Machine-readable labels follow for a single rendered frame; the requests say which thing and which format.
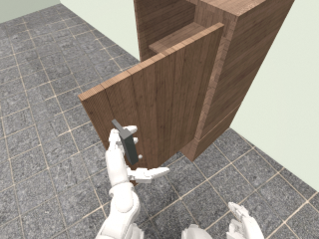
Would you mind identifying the left robot forearm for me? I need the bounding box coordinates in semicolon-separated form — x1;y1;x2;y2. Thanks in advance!
95;181;141;239

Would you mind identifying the right robot hand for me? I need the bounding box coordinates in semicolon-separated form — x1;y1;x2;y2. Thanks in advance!
226;202;264;239

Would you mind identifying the cupboard door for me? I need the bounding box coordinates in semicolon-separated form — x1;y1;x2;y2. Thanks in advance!
78;22;224;187

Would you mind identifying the right robot thigh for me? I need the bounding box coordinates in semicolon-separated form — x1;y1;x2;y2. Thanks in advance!
181;227;212;239

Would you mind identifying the robot thigh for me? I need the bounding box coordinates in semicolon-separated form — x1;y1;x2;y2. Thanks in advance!
131;226;145;239
181;227;212;239

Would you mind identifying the left robot thigh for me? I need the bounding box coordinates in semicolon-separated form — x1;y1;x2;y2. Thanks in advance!
131;226;145;239

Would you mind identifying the left robot hand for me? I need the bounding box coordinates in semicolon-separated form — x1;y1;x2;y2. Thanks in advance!
105;125;169;187

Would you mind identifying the handle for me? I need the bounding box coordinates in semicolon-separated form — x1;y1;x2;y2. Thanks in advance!
112;119;139;165

